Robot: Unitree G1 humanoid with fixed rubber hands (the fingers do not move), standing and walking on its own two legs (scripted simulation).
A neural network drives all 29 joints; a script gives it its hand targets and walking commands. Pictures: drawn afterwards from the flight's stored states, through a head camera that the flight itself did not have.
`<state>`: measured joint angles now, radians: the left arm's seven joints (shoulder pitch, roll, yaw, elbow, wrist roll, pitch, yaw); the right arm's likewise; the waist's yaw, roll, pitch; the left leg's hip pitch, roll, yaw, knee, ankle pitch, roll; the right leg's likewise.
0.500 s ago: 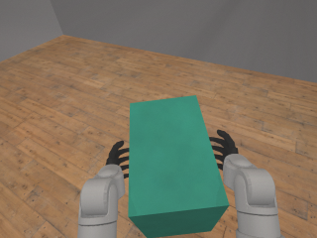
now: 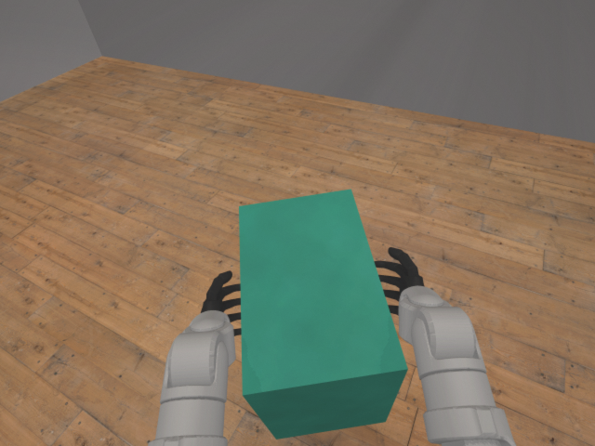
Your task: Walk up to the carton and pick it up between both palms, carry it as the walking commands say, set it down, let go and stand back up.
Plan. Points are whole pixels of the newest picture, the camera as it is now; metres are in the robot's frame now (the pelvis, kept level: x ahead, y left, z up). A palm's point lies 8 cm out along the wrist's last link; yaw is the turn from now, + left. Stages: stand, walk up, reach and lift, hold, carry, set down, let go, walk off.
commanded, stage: hold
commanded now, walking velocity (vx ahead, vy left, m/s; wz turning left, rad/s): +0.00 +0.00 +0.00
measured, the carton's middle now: (313, 315) +0.32 +0.01 -0.03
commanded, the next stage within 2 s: set down in 0.62 s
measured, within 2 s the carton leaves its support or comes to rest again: neither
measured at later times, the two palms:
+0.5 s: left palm (212, 329) +0.27 +0.15 +0.04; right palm (409, 303) +0.28 -0.12 +0.06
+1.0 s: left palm (240, 313) +0.31 +0.12 +0.01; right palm (423, 305) +0.30 -0.15 +0.02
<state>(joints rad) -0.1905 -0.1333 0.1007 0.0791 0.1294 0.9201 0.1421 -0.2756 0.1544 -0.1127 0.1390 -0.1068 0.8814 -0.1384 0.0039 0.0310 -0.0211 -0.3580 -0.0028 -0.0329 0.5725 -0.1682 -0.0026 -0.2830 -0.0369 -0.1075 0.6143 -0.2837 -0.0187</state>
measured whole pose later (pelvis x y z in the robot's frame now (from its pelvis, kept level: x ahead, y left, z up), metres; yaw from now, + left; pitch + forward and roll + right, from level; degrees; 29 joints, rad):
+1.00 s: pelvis +0.00 +0.01 +0.00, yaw -7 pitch -8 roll +0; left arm -0.37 -0.18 0.33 0.54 0.32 0.62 0.08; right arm -0.49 0.17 -0.33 0.70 -0.29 0.51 -0.06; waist 0.00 0.01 0.06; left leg -0.23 -0.02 -0.03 0.57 -0.21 0.00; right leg -0.19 0.03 0.03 0.60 -0.27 -0.02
